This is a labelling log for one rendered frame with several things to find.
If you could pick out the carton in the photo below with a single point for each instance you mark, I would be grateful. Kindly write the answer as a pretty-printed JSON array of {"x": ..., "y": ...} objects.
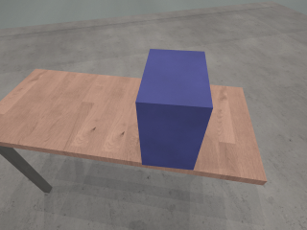
[{"x": 173, "y": 108}]

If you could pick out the table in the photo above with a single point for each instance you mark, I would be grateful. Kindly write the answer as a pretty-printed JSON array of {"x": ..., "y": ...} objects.
[{"x": 94, "y": 117}]

